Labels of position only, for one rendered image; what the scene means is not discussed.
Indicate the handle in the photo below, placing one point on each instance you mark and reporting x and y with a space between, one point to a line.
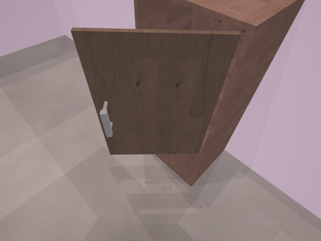
105 120

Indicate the cupboard door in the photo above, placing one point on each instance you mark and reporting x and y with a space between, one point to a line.
161 86

